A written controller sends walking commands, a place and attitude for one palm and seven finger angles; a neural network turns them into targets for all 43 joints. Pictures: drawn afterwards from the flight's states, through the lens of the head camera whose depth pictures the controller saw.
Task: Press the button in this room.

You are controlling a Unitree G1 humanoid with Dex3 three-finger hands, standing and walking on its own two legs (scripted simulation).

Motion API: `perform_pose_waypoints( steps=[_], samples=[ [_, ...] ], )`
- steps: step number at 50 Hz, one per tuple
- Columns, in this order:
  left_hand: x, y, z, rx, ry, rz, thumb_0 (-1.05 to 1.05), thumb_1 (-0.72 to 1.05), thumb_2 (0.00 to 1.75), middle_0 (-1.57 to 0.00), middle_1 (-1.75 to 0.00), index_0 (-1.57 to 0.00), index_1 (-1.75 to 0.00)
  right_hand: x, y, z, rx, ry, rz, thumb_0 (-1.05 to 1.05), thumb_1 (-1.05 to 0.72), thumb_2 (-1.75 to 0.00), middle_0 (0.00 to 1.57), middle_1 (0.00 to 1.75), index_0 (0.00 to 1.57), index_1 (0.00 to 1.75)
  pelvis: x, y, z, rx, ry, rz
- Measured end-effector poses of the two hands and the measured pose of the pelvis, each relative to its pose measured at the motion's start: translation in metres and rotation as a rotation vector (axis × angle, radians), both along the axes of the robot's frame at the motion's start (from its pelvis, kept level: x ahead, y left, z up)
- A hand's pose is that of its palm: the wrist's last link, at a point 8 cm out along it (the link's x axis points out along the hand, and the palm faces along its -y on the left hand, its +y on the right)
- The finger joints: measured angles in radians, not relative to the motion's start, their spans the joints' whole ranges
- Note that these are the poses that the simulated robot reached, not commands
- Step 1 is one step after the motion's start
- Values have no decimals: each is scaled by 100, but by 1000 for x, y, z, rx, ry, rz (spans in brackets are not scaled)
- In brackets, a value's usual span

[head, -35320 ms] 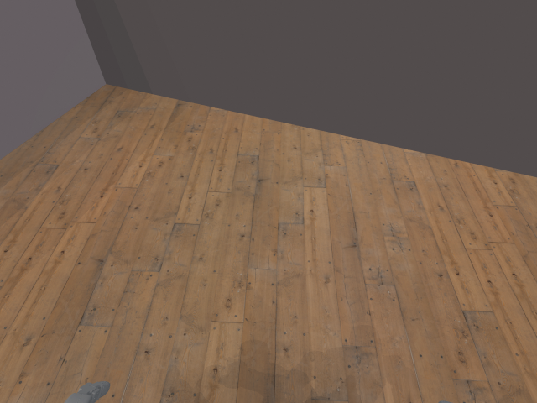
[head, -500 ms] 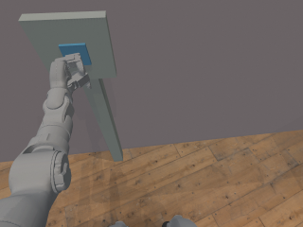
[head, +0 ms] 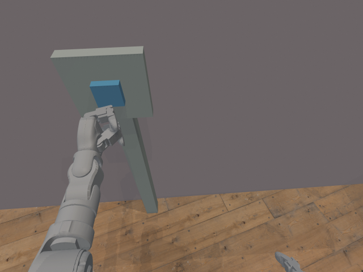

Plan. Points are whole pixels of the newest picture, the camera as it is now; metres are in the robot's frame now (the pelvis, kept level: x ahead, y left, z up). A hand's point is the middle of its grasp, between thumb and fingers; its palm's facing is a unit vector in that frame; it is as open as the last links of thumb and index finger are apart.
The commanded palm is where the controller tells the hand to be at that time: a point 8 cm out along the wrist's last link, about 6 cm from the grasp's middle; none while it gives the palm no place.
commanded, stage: pull the fist back off the button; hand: left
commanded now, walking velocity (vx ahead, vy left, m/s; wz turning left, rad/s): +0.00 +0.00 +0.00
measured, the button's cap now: (108, 93) +0.48 +0.19 +0.14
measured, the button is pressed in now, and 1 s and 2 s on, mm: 0 0 0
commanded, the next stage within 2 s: draw the hand back to the body in 0.28 s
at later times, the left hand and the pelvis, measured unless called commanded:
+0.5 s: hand (113, 145) +0.34 +0.15 +0.12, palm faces +0.09 -1.00 -0.02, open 3.1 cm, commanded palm +0.30 +0.21 +0.12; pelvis +0.01 -0.01 +0.01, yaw +2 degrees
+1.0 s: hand (72, 182) +0.25 +0.19 +0.14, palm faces +0.23 -0.95 -0.21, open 3.1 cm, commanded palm +0.21 +0.24 +0.15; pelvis -0.01 -0.01 +0.02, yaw +2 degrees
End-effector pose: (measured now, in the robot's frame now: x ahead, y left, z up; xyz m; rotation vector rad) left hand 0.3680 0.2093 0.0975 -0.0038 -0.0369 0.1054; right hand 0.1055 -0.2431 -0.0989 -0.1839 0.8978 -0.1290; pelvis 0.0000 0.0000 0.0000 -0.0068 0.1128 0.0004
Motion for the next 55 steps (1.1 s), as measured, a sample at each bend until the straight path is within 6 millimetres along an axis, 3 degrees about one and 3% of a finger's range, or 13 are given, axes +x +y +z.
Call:
perform_pose_waypoints(
  steps=[10,16,22,27,35,45,55],
  samples=[
    [-38,-2,4,6,13,-17,1,90,90,-130,-150,-130,-150,59,12,16,17,-118,73,1,-91,-90,20,29,20,30,12,-1,4,0,-40,21],
    [-51,-1,4,10,37,-2,1,90,90,-130,-150,-130,-150,79,21,23,17,-165,111,1,-91,-90,20,29,20,30,11,-3,5,1,-63,37],
    [-48,-3,13,19,14,-7,1,90,90,-130,-150,-130,-150,78,24,23,18,-165,123,1,-91,-90,20,29,20,30,7,-5,5,1,-69,41],
    [-58,-2,24,27,-3,-21,1,90,90,-130,-150,-130,-150,68,23,21,37,-159,96,1,-91,-90,20,30,20,30,10,-5,7,4,-80,28],
    [-91,9,27,36,27,9,1,90,90,-130,-150,-130,-150,60,18,23,34,-162,84,1,-91,-90,20,30,20,30,6,-7,9,6,-118,27],
    [-130,23,47,50,-11,30,1,90,90,-130,-150,-130,-150,74,20,40,24,-265,114,1,-91,-90,20,29,20,30,-2,-10,12,5,-157,36],
    [-180,39,55,287,-10,191,1,89,90,-130,-150,-130,-150,78,26,46,4,-266,150,1,-90,-90,20,30,20,30,-6,-8,19,4,-196,35]
  ],
)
